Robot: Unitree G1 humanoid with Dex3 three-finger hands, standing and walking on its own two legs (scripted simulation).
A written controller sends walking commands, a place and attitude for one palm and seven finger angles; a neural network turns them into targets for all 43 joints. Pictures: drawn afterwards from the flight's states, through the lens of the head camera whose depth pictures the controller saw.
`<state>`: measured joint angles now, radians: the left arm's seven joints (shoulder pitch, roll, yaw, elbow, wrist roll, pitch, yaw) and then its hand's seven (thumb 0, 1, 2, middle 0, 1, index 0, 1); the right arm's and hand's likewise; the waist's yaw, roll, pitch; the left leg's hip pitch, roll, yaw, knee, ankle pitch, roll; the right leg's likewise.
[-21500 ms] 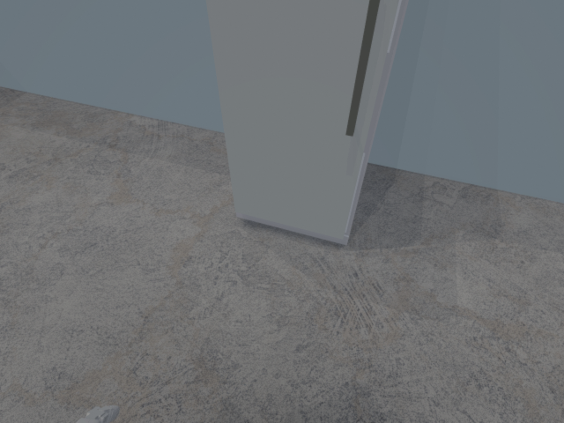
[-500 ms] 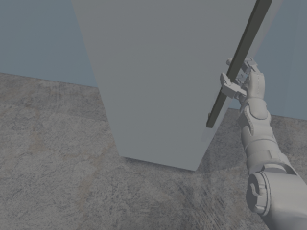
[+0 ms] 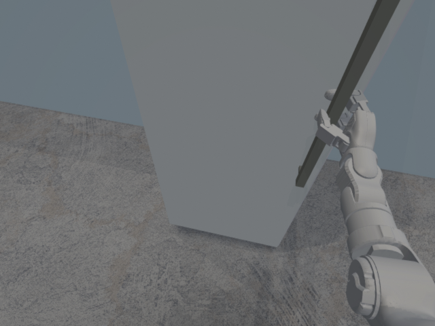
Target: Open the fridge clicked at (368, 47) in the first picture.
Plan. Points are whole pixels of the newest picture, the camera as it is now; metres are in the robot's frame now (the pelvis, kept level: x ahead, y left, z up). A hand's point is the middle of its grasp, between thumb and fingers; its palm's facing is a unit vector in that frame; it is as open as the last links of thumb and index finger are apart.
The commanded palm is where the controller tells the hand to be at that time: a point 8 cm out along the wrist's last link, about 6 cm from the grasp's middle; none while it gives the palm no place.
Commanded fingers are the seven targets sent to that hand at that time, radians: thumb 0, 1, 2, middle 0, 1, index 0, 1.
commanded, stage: grip the handle and tug to test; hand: right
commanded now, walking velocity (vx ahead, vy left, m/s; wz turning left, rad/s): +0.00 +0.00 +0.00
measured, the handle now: (331, 109) +0.52 -0.14 +0.13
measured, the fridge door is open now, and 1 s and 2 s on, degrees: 0 15 46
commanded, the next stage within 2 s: pull the door a little, standing still in 0.22 s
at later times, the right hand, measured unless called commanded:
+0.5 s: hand (323, 130) +0.45 -0.12 +0.14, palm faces +0.07 +1.00 +0.02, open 6.4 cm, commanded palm +0.40 -0.17 +0.14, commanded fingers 0.00 -0.90 -0.90 0.45 1.40 0.45 1.40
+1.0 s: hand (311, 172) +0.35 -0.09 +0.14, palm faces -0.03 +0.98 -0.18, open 6.7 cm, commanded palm +0.32 -0.14 +0.14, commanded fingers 0.00 -0.90 -0.90 0.45 1.40 0.45 1.40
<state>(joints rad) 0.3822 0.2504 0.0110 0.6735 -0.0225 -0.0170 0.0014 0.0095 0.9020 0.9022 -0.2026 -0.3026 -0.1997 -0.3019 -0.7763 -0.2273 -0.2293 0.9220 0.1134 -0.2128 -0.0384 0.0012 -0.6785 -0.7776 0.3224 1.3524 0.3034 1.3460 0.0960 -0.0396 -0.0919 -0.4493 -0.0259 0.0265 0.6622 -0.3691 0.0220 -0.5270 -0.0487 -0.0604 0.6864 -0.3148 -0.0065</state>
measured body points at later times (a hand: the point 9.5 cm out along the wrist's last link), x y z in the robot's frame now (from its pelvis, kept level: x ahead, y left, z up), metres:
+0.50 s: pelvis +0.04 +0.01 +0.01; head +0.07 +0.02 +0.46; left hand +0.15 +0.26 -0.10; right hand +0.44 -0.17 +0.14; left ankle -0.03 +0.11 -0.72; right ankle +0.01 -0.12 -0.72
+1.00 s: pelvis +0.05 +0.01 +0.02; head +0.07 +0.04 +0.47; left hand +0.24 +0.24 -0.08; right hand +0.35 -0.14 +0.15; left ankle -0.02 +0.10 -0.71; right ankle +0.01 -0.12 -0.71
